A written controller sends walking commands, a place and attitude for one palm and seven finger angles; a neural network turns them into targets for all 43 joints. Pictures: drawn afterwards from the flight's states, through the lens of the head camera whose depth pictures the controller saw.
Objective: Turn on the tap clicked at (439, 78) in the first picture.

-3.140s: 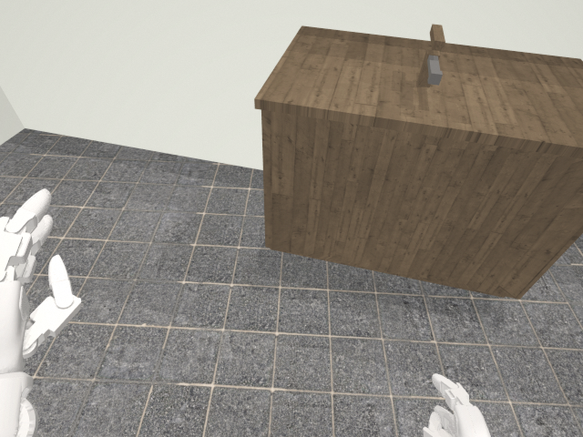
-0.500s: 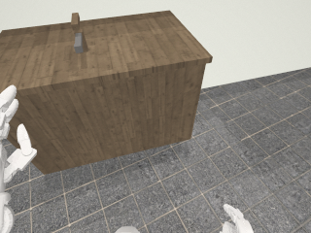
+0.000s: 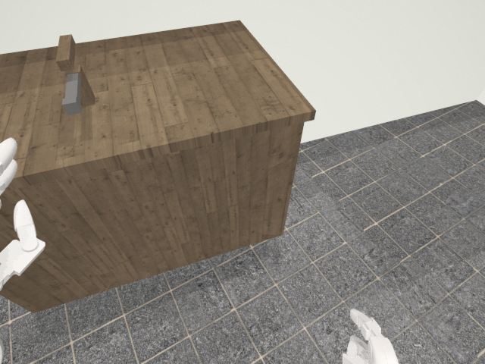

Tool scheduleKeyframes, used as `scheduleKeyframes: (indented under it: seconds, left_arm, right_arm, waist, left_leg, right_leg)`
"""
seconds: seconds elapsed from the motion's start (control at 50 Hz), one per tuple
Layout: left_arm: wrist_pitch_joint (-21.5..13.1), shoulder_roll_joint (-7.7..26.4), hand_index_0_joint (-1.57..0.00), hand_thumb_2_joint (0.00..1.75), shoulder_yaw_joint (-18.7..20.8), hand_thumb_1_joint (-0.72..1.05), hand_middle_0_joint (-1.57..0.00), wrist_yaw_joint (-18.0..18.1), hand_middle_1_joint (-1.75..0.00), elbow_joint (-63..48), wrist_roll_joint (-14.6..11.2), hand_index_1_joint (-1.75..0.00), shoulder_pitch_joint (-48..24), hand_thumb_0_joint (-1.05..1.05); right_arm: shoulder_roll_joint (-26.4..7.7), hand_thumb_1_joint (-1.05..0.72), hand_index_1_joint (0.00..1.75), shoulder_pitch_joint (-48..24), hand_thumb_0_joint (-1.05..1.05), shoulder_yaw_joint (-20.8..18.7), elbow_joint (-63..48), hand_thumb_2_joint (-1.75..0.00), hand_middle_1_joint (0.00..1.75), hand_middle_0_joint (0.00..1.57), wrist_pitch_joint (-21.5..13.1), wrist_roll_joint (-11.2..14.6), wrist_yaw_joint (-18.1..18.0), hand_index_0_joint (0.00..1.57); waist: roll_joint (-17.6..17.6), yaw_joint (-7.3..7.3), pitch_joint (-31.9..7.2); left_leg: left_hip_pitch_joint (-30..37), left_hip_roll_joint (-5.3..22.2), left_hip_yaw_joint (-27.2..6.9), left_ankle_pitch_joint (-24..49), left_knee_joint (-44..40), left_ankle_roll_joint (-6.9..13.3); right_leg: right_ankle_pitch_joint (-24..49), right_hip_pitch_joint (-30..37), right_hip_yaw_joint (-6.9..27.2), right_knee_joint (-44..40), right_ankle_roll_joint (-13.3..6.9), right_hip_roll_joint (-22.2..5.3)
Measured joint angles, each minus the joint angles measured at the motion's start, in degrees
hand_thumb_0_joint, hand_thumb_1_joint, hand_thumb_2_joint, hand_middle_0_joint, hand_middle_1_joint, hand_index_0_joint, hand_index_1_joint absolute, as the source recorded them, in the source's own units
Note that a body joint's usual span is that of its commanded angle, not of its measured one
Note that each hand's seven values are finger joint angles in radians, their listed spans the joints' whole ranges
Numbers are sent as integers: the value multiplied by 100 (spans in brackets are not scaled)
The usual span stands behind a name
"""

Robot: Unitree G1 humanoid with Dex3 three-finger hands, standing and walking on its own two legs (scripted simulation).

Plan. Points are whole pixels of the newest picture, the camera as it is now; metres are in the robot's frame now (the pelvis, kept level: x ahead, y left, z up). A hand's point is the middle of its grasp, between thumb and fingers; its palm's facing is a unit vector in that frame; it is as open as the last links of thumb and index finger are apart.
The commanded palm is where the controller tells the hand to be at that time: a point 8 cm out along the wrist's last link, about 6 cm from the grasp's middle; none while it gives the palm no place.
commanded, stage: take the last steps up to it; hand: left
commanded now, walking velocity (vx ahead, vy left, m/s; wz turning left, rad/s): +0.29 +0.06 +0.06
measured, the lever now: (72, 105) +0.59 +0.41 +0.10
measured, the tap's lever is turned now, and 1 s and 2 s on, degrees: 0 0 0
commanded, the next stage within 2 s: come to a stop and stand still in 0.58 s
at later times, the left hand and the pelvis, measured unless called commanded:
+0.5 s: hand (65, 166) +0.33 +0.26 +0.19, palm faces +0.44 -0.82 -0.36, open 7.5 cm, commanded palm +0.27 +0.30 +0.19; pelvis +0.11 +0.01 +0.00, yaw +1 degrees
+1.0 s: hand (89, 149) +0.37 +0.25 +0.18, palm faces +0.41 -0.83 -0.39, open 7.5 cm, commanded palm +0.32 +0.29 +0.19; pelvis +0.16 +0.01 +0.00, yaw +0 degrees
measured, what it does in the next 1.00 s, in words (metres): walks ahead: right foot, then left foot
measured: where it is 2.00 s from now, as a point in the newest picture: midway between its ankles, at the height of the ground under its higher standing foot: outside the picture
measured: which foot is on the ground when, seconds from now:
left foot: down 0.00-0.02, up 0.04-0.32, down 0.34-0.64, up 0.66-0.92, down 0.94-1.00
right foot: up 0.00-0.00, down 0.02-0.34, up 0.36-0.60, down 0.62-1.00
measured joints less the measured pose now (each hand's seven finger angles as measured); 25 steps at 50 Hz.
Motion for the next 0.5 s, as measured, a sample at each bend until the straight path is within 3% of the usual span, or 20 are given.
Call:
scheduleKeyframes:
  seconds: [0.06,0.1,0.14,0.18,0.22,0.34,0.4,0.44,0.5]
  left_arm:
    - [73,-143,-21,90,-130,88,-21,-32,-30,259,58,-31,-311,2]
    - [122,-347,-21,90,-214,88,-21,-59,-30,369,45,-31,-457,2]
    - [97,-472,-21,90,-239,88,-21,-56,-30,378,58,-31,-435,2]
    - [62,-493,-21,90,-236,88,-21,-40,-30,294,70,-31,-338,2]
    - [24,-429,-21,90,-222,88,-21,-13,-30,141,75,-31,-247,2]
    - [-50,-232,-21,90,-161,88,-21,111,-30,-272,49,-31,-168,2]
    - [-91,-126,-21,90,-73,88,-21,121,-30,36,29,-31,-510,2]
    - [-30,-128,-21,90,-51,88,-21,102,-30,244,20,-31,-653,2]
    - [75,-193,-20,90,-79,89,-20,68,-30,155,-8,-30,-540,2]
  right_arm:
    - [-159,-90,30,-61,1,-36,260,-90,30,20,112,-13,-22,20]
    - [-283,-90,30,-174,1,-76,509,-90,30,20,199,-25,14,20]
    - [-366,-91,30,-231,1,-94,603,-90,30,20,265,-29,25,20]
    - [-403,-91,30,-244,2,-115,574,-90,30,20,300,-40,9,20]
    - [-419,-91,30,-214,2,-140,464,-90,30,20,297,-58,-16,20]
    - [-567,-91,30,-84,2,-258,63,-90,30,20,204,-72,-119,20]
    - [-396,-91,30,-214,1,-284,53,-90,30,20,188,-42,-162,20]
    - [-252,-91,30,-277,1,-217,62,-90,30,20,142,-29,-120,20]
    - [-62,-91,30,-292,1,-69,32,-90,30,20,61,-18,-13,20]
  waist:
    - [164,85,73]
    - [157,157,127]
    - [94,139,140]
    - [-25,97,144]
    - [-176,70,146]
    - [-319,113,89]
    - [-467,116,77]
    - [-421,41,23]
    - [-333,4,-24]
  left_leg:
    - [-563,-68,-371,-660,1682,168]
    - [-1013,-270,-568,-686,2845,163]
    - [-1371,-324,-572,-493,3341,128]
    - [-1526,-283,-489,-323,3026,119]
    - [-1455,-223,-362,-157,2168,144]
    - [-589,-255,-77,782,-194,248]
    - [-586,-314,16,634,162,282]
    - [-538,-297,-32,526,107,282]
    - [-409,-241,-46,575,-131,235]
  right_leg:
    - [298,43,-74,230,-283,14]
    - [79,143,-56,309,-338,-13]
    - [57,318,-57,121,-310,-39]
    - [118,481,-56,-115,-274,-72]
    - [129,615,-48,-277,-261,-118]
    - [-305,825,37,54,-63,-148]
    - [-1154,403,452,1405,-107,-80]
    - [-1288,48,539,2157,-100,45]
    - [-1045,-232,463,2065,-59,74]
